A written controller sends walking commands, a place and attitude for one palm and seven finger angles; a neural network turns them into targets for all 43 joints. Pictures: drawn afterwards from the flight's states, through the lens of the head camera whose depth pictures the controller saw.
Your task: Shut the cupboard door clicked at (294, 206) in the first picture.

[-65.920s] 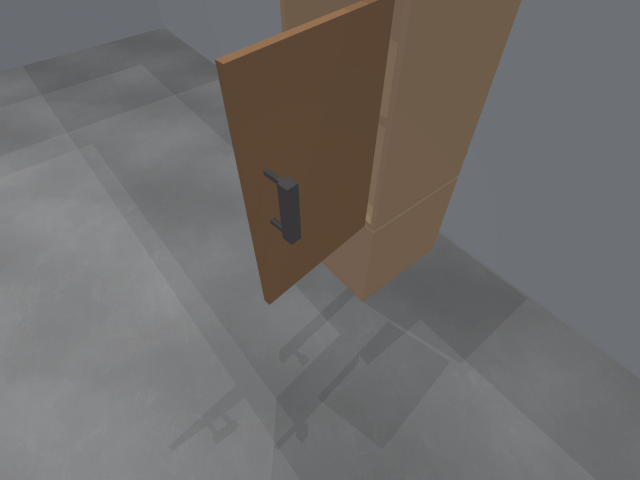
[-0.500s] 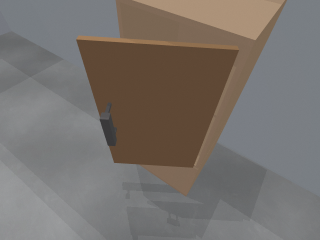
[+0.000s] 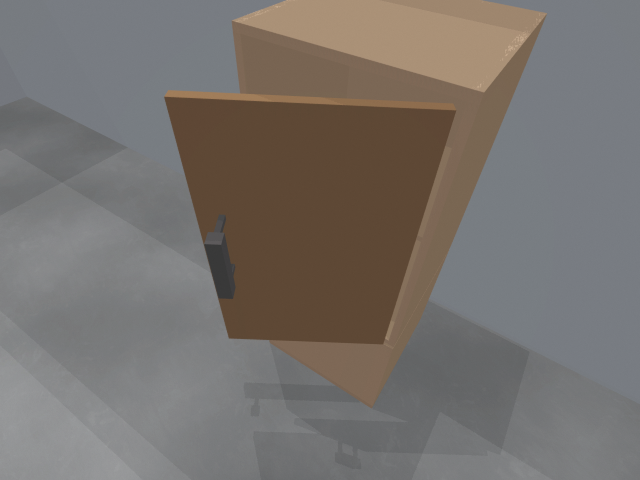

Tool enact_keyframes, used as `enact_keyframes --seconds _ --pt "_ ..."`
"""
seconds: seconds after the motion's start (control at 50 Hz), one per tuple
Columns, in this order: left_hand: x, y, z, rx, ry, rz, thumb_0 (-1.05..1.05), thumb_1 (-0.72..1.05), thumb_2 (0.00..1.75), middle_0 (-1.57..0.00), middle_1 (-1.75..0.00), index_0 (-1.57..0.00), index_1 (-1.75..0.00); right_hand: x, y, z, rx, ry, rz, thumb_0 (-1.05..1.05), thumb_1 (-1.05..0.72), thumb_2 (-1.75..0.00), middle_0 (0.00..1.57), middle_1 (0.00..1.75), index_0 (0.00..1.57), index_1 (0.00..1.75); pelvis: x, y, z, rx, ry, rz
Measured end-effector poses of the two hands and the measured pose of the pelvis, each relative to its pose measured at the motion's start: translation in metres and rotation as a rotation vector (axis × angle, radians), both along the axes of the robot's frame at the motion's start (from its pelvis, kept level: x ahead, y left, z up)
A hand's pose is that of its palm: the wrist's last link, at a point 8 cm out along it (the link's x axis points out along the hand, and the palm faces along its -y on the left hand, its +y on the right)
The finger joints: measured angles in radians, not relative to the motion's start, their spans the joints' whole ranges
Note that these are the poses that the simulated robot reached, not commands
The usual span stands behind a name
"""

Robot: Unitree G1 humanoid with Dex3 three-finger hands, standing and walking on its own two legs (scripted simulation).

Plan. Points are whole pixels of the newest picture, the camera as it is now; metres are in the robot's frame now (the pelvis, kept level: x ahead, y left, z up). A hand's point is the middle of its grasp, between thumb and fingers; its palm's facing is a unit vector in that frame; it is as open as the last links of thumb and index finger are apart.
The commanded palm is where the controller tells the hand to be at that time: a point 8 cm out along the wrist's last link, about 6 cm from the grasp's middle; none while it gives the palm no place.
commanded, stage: look again from close up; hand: left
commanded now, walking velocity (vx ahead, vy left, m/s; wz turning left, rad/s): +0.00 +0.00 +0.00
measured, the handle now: (224, 257) +0.46 +0.19 -0.02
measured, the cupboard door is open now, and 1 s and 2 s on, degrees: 32 32 32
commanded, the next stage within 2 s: raise the hand and make a fist in 0.52 s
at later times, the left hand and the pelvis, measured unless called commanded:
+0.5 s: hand out of the picture -0.01 +0.15 -0.18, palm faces +0.02 -0.99 -0.12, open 7.4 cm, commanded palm none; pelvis +0.01 +0.01 +0.00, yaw -1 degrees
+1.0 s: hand (220, 435) +0.19 +0.14 -0.05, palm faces -0.01 -1.00 +0.07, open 6.3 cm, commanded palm +0.14 +0.21 -0.06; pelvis +0.00 +0.00 -0.08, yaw +2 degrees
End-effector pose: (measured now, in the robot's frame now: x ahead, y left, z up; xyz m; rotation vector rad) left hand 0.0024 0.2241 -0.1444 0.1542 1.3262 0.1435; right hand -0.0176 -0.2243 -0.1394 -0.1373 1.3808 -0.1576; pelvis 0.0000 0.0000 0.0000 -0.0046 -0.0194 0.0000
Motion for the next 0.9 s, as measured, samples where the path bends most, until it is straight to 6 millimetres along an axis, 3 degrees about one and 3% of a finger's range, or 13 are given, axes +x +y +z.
enact_keyframes --seconds 0.08,0.18,0.34,0.64,0.68,0.72,0.76,0.84,0.9 --pt "-0.006 -0.007 -0.002 -0.02 0.031 0.002 0.0 0.91 0.9 -0.2 -0.3 -0.2 -0.3 -0.017 0.008 0.0 0.016 0.054 -0.017 0.0 -0.91 -0.9 0.2 0.3 0.19 0.3 0.001 0.0 0.001 -0.002 0.002 0.0" --pt "-0.012 -0.015 -0.005 -0.046 0.063 0.007 0.0 0.91 0.9 -0.2 -0.3 -0.2 -0.3 -0.021 0.02 0.0 0.034 0.08 -0.03 0.0 -0.91 -0.9 0.2 0.3 0.19 0.3 0.004 0.001 0.002 -0.003 0.001 -0.002" --pt "-0.016 -0.024 -0.007 -0.074 0.09 0.016 0.0 0.91 0.9 -0.2 -0.3 -0.2 -0.3 -0.002 0.032 -0.001 0.049 0.045 -0.03 0.0 -0.91 -0.9 0.2 0.3 0.19 0.3 0.009 0.004 0.003 -0.005 -0.005 -0.009" --pt "-0.014 -0.016 -0.006 -0.065 0.109 0.013 0.0 0.91 0.9 -0.2 -0.3 -0.19 -0.3 0.016 0.026 0.002 0.01 0.029 -0.02 0.01 -0.92 -0.9 0.2 0.3 0.19 0.3 0.017 0.012 0.004 -0.008 -0.003 -0.016" --pt "0.013 -0.001 0.009 -0.026 -0.009 0.061 0.02 0.94 0.9 -0.2 -0.3 -0.2 -0.3 0.025 0.018 0.008 -0.037 -0.066 -0.008 0.02 -0.93 -0.9 0.21 0.3 0.2 0.3 0.016 0.012 0.002 -0.008 -0.006 -0.016" --pt "0.051 0.02 0.042 0.054 -0.264 0.063 0.05 0.98 0.9 -0.21 -0.3 -0.21 -0.31 0.04 0.006 0.016 -0.073 -0.227 -0.013 0.03 -0.94 -0.89 0.21 0.3 0.2 0.3 0.017 0.01 -0.001 0.001 0.005 -0.01" --pt "0.093 0.027 0.074 0.094 -0.507 0.052 0.06 0.99 0.9 -0.22 -0.31 -0.21 -0.32 0.062 -0.005 0.02 -0.09 -0.374 0.011 0.03 -0.94 -0.89 0.21 0.3 0.2 0.3 0.014 0.011 -0.006 0.003 0.009 0.026" --pt "0.165 0.01 0.12 0.035 -0.958 0.013 0.04 0.97 0.9 -0.25 -0.36 -0.24 -0.36 0.115 -0.024 0.026 -0.111 -0.601 0.108 0.02 -0.93 -0.9 0.2 0.3 0.2 0.3 0.006 0.013 -0.023 -0.007 0.079 0.066" --pt "0.188 -0.016 0.126 -0.135 -1.239 -0.021 0.03 0.95 0.9 -0.29 -0.4 -0.28 -0.4 0.157 -0.033 0.031 -0.132 -0.728 0.166 0.02 -0.92 -0.9 0.2 0.3 0.2 0.3 0.003 0.007 -0.044 -0.003 0.151 0.049"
